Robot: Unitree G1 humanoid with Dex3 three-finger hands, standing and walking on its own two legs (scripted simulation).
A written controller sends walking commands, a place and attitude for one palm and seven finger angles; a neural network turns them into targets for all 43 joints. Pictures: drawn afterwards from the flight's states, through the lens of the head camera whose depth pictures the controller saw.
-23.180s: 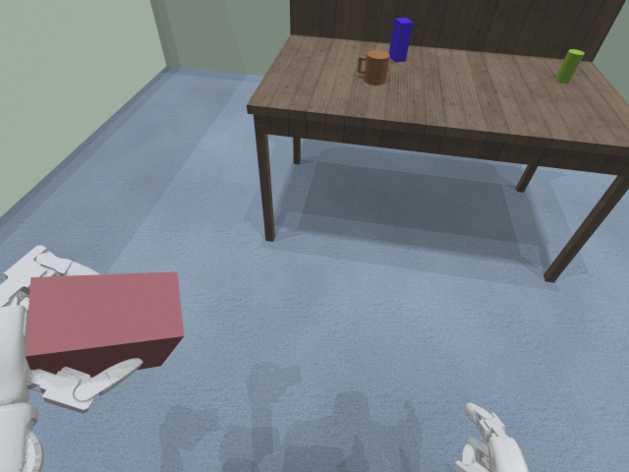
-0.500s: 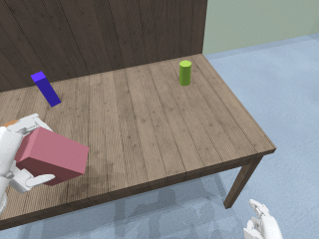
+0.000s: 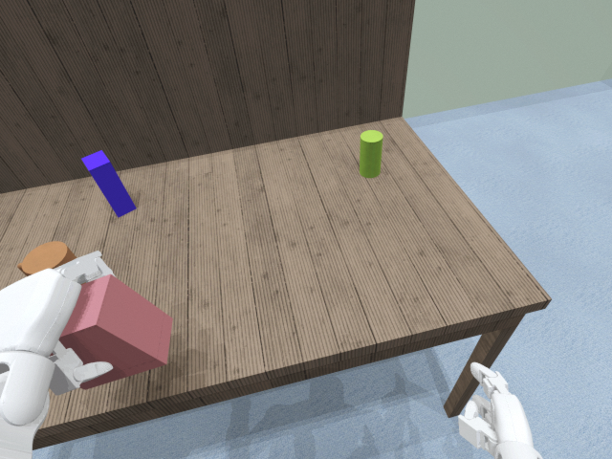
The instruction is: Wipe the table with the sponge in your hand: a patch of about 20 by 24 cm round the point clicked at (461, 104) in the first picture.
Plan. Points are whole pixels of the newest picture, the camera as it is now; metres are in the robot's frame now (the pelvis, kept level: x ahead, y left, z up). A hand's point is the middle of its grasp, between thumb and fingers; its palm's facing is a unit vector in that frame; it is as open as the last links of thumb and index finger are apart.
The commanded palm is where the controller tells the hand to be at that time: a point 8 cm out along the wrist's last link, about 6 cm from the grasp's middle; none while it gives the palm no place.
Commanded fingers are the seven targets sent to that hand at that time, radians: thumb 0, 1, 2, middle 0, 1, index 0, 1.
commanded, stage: turn the palm down, sponge in hand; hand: left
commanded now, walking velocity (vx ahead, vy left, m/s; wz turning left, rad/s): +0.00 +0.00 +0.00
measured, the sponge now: (108, 341) +0.22 +0.28 +0.08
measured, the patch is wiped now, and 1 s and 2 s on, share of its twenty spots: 0.00 0.00 0.00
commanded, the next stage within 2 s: move the sponge above the wiping area in 0.92 s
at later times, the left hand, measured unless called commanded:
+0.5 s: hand (62, 325) +0.22 +0.33 +0.10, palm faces +0.02 -0.10 -0.99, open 10.4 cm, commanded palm +0.19 +0.32 +0.17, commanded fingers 0.00 0.10 1.30 -1.20 -1.60 -1.20 -1.60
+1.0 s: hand (65, 322) +0.22 +0.32 +0.11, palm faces +0.00 -0.08 -1.00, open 10.4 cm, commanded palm +0.19 +0.31 +0.17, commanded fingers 0.00 0.10 1.30 -1.20 -1.60 -1.20 -1.60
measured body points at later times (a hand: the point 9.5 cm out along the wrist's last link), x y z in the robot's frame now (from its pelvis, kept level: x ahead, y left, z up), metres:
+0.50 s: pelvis +0.00 +0.04 +0.02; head +0.00 +0.00 +0.46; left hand +0.21 +0.33 +0.16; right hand +0.24 -0.16 -0.07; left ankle +0.02 +0.14 -0.72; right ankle +0.00 -0.08 -0.72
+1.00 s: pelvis +0.00 +0.04 +0.02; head +0.00 +0.00 +0.47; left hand +0.22 +0.32 +0.16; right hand +0.25 -0.16 -0.07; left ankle +0.02 +0.14 -0.72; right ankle +0.00 -0.08 -0.72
